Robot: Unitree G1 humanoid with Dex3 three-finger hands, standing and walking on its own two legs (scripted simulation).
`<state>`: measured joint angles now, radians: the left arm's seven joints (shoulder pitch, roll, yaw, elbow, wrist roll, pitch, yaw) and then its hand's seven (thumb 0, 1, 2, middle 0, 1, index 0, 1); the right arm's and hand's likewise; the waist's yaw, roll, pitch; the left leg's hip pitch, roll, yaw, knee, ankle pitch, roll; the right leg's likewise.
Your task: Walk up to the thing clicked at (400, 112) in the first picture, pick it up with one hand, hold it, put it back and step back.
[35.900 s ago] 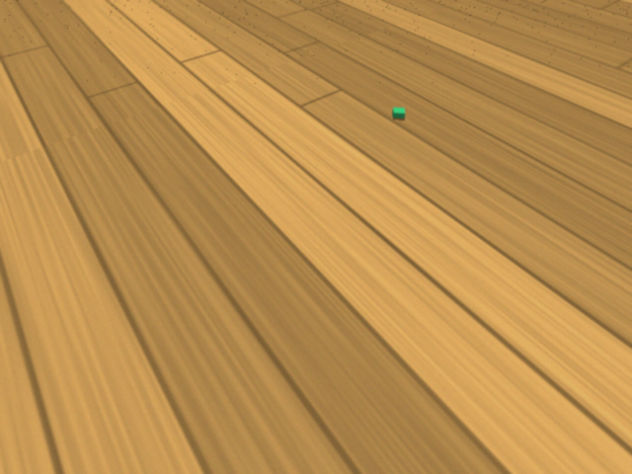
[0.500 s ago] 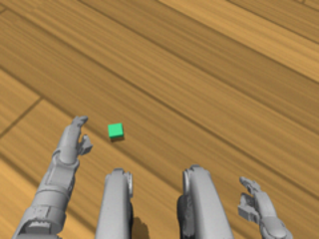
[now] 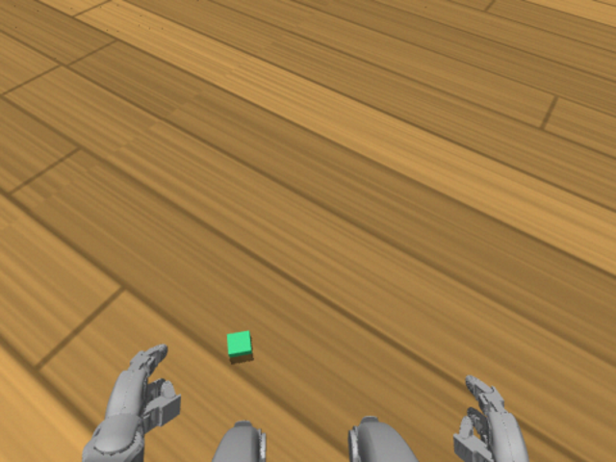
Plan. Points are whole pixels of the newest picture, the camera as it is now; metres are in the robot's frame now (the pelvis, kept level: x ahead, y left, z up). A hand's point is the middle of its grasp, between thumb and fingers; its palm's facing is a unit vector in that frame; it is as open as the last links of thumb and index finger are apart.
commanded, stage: home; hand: left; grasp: from above
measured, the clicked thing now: (239, 343) +0.49 +0.18 -0.66
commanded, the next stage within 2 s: none
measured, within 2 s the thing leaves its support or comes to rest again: neither
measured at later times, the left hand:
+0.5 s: hand (147, 434) +0.18 +0.19 -0.01, palm faces +0.08 -0.98 -0.20, open 7.4 cm
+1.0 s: hand (155, 433) +0.18 +0.18 -0.01, palm faces +0.06 -0.98 -0.20, open 7.4 cm
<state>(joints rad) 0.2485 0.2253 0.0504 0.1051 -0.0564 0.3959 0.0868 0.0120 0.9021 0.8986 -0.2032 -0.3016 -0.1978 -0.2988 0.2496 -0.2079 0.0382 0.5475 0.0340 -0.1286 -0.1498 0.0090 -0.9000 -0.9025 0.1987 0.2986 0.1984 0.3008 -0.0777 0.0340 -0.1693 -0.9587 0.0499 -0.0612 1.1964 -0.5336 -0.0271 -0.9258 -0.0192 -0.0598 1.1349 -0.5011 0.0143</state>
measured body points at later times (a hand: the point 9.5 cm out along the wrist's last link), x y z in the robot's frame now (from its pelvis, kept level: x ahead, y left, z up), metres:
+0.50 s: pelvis +0.02 +0.00 +0.04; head +0.04 +0.01 +0.49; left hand +0.17 +0.24 +0.01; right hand +0.20 -0.23 -0.02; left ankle +0.02 +0.13 -0.64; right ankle +0.03 -0.13 -0.64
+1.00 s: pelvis +0.02 +0.00 +0.04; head +0.03 +0.00 +0.49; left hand +0.17 +0.23 +0.01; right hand +0.18 -0.25 -0.03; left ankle +0.02 +0.13 -0.64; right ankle +0.03 -0.13 -0.64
